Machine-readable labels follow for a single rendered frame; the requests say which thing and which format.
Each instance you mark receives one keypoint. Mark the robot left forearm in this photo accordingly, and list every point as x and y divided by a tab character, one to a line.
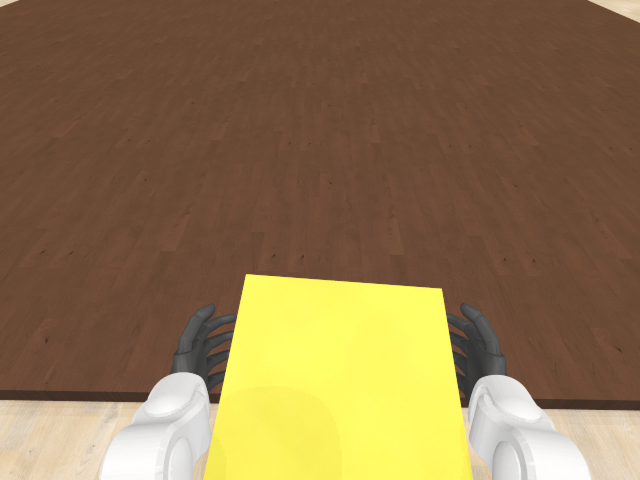
168	434

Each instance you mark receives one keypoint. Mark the right robot hand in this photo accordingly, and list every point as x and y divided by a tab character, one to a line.
483	353

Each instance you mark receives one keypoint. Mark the carton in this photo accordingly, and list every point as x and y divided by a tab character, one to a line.
335	380

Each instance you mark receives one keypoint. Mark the left robot hand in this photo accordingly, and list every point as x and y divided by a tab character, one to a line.
193	347

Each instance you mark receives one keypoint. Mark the robot right forearm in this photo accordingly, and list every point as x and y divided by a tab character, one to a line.
516	438

